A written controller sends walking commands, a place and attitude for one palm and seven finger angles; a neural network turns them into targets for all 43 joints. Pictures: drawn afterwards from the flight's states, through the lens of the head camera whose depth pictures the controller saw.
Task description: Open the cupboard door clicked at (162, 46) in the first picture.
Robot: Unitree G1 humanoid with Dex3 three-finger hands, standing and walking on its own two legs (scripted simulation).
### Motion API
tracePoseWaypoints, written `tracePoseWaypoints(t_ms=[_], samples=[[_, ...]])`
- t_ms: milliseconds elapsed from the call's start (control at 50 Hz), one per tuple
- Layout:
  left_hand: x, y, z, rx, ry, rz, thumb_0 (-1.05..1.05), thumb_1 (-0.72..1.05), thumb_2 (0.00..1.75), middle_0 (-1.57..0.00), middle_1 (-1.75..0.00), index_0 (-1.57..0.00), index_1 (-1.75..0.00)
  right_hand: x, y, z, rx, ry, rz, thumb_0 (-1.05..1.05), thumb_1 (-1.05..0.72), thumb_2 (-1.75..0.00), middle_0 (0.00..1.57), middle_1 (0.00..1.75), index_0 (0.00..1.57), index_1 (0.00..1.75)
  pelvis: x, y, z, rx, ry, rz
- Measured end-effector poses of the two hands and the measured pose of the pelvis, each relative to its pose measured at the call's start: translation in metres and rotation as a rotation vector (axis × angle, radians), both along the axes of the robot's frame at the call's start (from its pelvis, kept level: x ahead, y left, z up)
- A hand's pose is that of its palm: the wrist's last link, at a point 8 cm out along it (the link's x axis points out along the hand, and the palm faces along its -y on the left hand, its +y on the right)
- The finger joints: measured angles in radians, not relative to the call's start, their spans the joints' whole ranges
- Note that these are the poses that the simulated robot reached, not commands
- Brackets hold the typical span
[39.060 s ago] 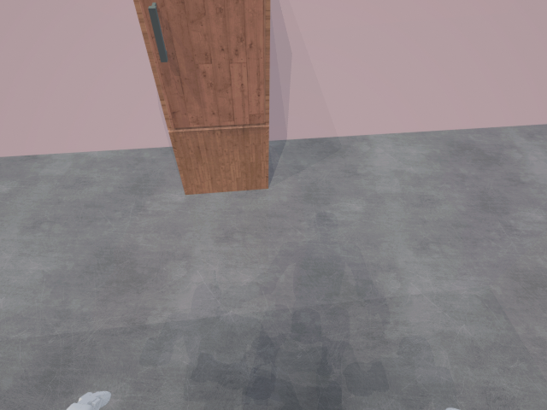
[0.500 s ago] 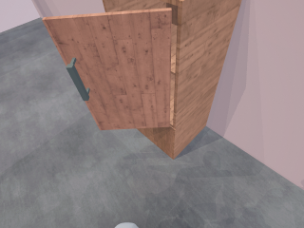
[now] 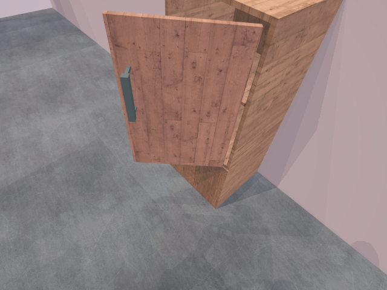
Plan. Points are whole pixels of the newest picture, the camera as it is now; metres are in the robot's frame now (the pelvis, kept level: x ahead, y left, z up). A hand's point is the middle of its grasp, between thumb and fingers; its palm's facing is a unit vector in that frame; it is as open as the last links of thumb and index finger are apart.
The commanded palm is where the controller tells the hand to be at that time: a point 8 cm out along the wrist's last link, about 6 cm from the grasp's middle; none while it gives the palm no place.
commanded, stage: come to a stop and stand still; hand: left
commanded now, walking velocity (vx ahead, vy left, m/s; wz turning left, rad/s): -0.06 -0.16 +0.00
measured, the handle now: (130, 95) +0.61 +0.24 +0.03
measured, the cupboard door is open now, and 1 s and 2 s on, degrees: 46 46 46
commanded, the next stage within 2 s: look again from close up in 0.62 s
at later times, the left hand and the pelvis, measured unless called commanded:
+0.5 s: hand out of the picture +0.09 +0.13 -0.18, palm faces +0.01 -0.98 -0.21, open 7.2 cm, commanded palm none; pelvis +0.02 -0.05 -0.01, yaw -1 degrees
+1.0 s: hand out of the picture -0.03 +0.15 -0.19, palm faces +0.00 -0.98 -0.18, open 7.4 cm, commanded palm none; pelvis -0.01 -0.01 -0.01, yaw -2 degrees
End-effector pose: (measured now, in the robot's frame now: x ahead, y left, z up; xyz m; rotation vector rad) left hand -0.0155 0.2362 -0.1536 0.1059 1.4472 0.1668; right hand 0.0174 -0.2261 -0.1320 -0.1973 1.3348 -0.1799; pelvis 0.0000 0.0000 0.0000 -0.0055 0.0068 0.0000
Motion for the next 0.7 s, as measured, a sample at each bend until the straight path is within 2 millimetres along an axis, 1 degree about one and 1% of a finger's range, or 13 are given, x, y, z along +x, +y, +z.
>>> tracePoseWaypoints(t_ms=[100, 200, 280, 360, 420, 500, 580, 700], samples=[[0.036, -0.007, 0.000, 0.001, -0.036, -0.040, 0.00, 0.91, 0.90, -0.20, -0.30, -0.20, -0.30, -0.026, -0.001, -0.004, 0.006, 0.081, -0.051, 0.01, -0.92, -0.90, 0.20, 0.30, 0.20, 0.30, 0.005, -0.005, 0.000, 0.002, 0.009, -0.014], [0.076, -0.023, 0.000, 0.025, -0.102, -0.092, 0.00, 0.91, 0.90, -0.20, -0.30, -0.20, -0.30, -0.046, -0.013, -0.018, 0.034, 0.147, -0.110, 0.01, -0.91, -0.90, 0.20, 0.30, 0.20, 0.30, 0.010, -0.020, -0.009, 0.020, 0.014, -0.032], [0.095, -0.039, 0.005, 0.039, -0.134, -0.120, 0.00, 0.91, 0.90, -0.20, -0.30, -0.20, -0.30, -0.049, -0.024, -0.026, 0.055, 0.170, -0.138, 0.01, -0.91, -0.90, 0.20, 0.30, 0.20, 0.30, 0.016, -0.030, -0.010, 0.004, 0.010, -0.026], [0.104, -0.051, 0.006, 0.039, -0.166, -0.103, 0.00, 0.91, 0.89, -0.20, -0.30, -0.20, -0.30, -0.040, -0.030, -0.025, 0.061, 0.163, -0.124, 0.01, -0.91, -0.90, 0.20, 0.30, 0.20, 0.30, 0.021, -0.038, -0.008, 0.009, 0.003, -0.017], [0.105, -0.057, 0.006, 0.038, -0.181, -0.087, -0.01, 0.92, 0.89, -0.20, -0.30, -0.20, -0.30, -0.030, -0.033, -0.024, 0.060, 0.143, -0.106, 0.01, -0.91, -0.90, 0.20, 0.30, 0.20, 0.30, 0.023, -0.043, -0.007, 0.010, -0.003, -0.016], [0.098, -0.059, 0.007, 0.042, -0.177, -0.072, -0.01, 0.93, 0.89, -0.20, -0.30, -0.20, -0.30, -0.016, -0.036, -0.024, 0.065, 0.109, -0.085, 0.01, -0.91, -0.90, 0.19, 0.30, 0.20, 0.30, 0.023, -0.048, -0.006, 0.008, -0.010, -0.015], [0.083, -0.058, 0.008, 0.050, -0.149, -0.059, -0.01, 0.94, 0.89, -0.20, -0.30, -0.20, -0.30, -0.007, -0.038, -0.024, 0.067, 0.088, -0.067, 0.01, -0.92, -0.90, 0.20, 0.30, 0.20, 0.30, 0.022, -0.051, -0.005, 0.006, -0.013, -0.015], [0.053, -0.059, 0.008, 0.046, -0.080, -0.042, -0.01, 0.93, 0.89, -0.20, -0.30, -0.20, -0.30, -0.006, -0.043, -0.022, 0.060, 0.086, -0.058, 0.01, -0.92, -0.90, 0.20, 0.30, 0.20, 0.30, 0.020, -0.051, -0.004, 0.003, -0.016, -0.016]])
